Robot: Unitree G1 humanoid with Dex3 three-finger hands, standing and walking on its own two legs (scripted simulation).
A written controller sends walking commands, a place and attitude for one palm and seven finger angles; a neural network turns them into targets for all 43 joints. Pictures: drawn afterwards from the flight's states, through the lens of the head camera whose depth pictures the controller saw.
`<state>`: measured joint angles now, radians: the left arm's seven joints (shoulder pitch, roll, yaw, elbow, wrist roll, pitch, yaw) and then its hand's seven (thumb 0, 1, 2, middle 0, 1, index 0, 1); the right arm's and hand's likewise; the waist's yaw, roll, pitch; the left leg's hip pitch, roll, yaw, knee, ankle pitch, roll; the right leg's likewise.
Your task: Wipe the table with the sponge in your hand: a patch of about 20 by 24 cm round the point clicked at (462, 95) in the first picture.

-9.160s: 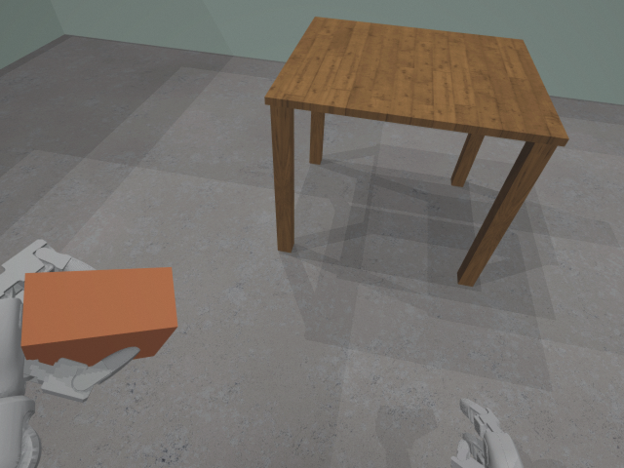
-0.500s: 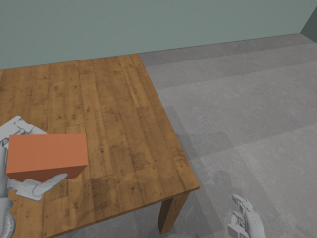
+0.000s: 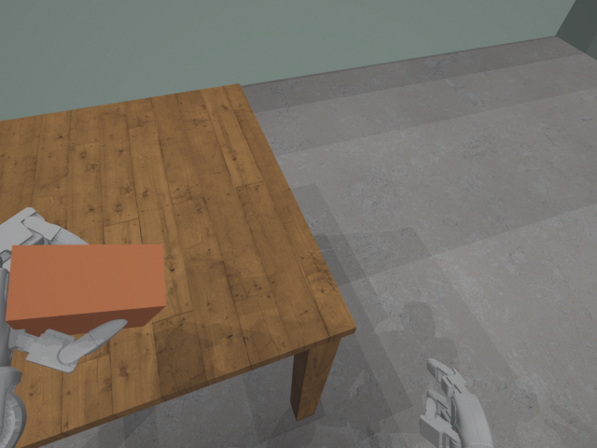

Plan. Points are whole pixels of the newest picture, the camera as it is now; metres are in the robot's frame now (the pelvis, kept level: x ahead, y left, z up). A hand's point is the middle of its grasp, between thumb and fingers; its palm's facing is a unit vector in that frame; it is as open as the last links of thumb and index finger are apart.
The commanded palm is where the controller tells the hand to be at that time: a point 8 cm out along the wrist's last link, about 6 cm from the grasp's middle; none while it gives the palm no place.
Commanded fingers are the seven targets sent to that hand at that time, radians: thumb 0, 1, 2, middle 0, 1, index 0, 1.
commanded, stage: shuffle to correct the standing spot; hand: left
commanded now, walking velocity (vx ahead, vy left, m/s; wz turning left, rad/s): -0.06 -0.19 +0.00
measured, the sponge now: (111, 292) +0.23 +0.21 +0.14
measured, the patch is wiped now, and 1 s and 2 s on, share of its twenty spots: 0.00 0.00 0.00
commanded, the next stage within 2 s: come to a stop and stand still in 0.04 s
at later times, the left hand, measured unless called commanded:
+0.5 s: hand (77, 281) +0.24 +0.24 +0.16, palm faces +0.36 -0.83 -0.42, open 9.8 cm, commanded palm +0.18 +0.28 +0.18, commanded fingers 0.00 0.10 1.30 -1.20 -1.60 -1.20 -1.60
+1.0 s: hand (23, 279) +0.24 +0.30 +0.15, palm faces +0.38 -0.84 -0.39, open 9.8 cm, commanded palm +0.18 +0.32 +0.18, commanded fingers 0.00 0.10 1.30 -1.20 -1.60 -1.20 -1.60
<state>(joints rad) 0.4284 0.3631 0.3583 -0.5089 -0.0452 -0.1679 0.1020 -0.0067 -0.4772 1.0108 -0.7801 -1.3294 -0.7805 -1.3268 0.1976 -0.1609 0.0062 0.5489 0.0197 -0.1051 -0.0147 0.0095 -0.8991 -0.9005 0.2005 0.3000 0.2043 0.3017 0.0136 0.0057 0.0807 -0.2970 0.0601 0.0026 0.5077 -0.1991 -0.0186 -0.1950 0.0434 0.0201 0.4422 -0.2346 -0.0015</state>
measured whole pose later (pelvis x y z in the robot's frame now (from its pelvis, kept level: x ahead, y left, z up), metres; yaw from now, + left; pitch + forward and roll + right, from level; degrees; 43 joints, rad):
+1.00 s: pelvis +0.02 +0.04 +0.01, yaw +1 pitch +0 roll -1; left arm 0.46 0.38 0.35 -0.50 -0.04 -0.15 0.13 -0.01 -0.48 1.01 -0.78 -1.33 -0.78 -1.33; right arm 0.20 -0.16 0.02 0.57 0.02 -0.09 -0.05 0.01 -0.90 -0.90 0.20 0.30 0.20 0.30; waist 0.01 -0.03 0.06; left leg -0.24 -0.01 0.03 0.44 -0.20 0.04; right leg -0.13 -0.03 0.04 0.34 -0.22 0.05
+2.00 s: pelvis +0.02 +0.04 +0.00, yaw -1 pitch +0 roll +0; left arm 0.45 0.37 0.32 -0.41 -0.03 -0.21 0.06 -0.01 -0.48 1.02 -0.78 -1.33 -0.78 -1.33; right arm 0.18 -0.17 0.01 0.55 0.01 -0.13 -0.02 0.01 -0.90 -0.90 0.20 0.30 0.20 0.30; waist 0.00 -0.01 0.04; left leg -0.26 -0.01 0.07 0.48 -0.22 0.04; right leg -0.19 -0.04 0.06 0.45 -0.26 0.06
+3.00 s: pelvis +0.01 +0.04 +0.00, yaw +0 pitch -1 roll -2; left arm 0.43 0.37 0.36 -0.49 -0.02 -0.20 0.10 -0.01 -0.48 1.02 -0.78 -1.33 -0.78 -1.33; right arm 0.19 -0.19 0.01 0.57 0.01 -0.13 -0.04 0.01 -0.90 -0.90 0.20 0.30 0.20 0.30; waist 0.01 -0.03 0.07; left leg -0.26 0.00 0.04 0.47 -0.20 0.04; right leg -0.14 -0.02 0.03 0.37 -0.21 0.05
